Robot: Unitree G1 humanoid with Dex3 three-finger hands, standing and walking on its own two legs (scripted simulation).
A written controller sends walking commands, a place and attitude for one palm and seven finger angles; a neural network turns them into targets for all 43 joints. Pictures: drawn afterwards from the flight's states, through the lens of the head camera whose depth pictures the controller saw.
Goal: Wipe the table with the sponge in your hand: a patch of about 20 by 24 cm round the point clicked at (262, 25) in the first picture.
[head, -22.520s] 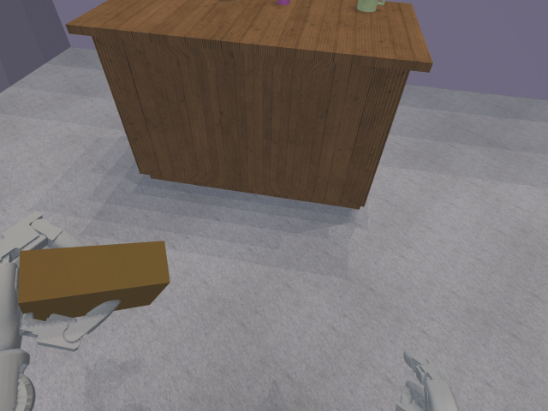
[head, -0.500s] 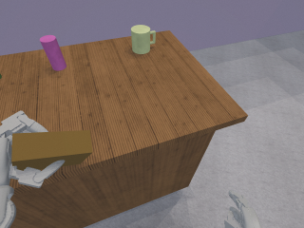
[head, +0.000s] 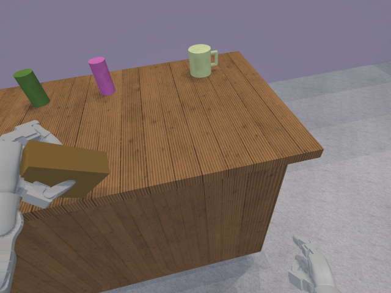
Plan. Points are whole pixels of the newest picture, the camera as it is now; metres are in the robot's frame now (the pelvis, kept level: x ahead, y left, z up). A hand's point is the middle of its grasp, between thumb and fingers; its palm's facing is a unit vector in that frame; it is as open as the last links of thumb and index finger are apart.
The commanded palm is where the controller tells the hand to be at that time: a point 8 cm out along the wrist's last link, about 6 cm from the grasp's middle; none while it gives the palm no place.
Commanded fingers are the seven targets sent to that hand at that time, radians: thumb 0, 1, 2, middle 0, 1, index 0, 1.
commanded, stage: turn the palm down, sponge in hand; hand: left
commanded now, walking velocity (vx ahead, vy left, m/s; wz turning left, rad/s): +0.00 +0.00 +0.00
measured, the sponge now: (72, 174) +0.26 +0.27 +0.15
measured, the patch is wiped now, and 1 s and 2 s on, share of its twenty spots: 0.00 0.00 0.00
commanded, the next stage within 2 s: move the sponge above the wiping area in 1.68 s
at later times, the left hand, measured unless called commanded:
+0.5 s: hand (56, 156) +0.27 +0.29 +0.19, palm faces +0.24 -0.38 -0.89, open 9.0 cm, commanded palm +0.23 +0.30 +0.26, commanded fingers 0.00 0.10 1.30 -1.20 -1.60 -1.20 -1.60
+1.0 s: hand (41, 150) +0.26 +0.30 +0.21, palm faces +0.18 -0.18 -0.97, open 9.0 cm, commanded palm +0.21 +0.32 +0.30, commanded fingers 0.00 0.10 1.30 -1.20 -1.60 -1.20 -1.60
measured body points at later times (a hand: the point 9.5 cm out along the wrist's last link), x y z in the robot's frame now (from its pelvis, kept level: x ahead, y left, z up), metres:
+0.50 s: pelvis +0.02 +0.01 +0.00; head +0.01 -0.05 +0.44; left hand +0.25 +0.31 +0.24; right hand +0.22 -0.25 -0.10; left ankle +0.04 +0.14 -0.73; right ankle +0.03 -0.06 -0.73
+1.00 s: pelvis +0.01 +0.05 +0.01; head -0.01 +0.00 +0.45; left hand +0.25 +0.31 +0.26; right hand +0.28 -0.13 -0.05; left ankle +0.04 +0.14 -0.73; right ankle +0.03 -0.05 -0.73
